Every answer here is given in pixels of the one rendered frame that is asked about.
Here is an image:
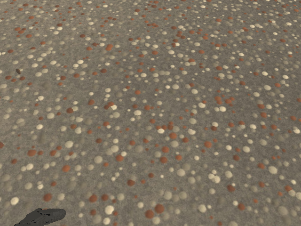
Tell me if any left robot hand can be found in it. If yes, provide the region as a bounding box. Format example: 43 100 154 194
14 208 66 226

